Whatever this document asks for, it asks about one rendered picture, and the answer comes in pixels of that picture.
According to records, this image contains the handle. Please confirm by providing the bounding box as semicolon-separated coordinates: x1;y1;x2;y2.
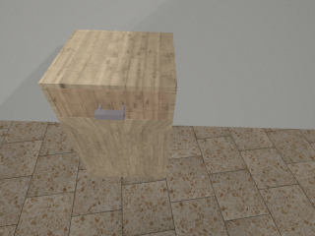
94;104;125;120

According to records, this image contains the cabinet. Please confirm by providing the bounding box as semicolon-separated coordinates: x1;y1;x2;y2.
38;29;177;179

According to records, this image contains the drawer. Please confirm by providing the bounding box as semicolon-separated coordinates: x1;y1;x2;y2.
48;88;170;120

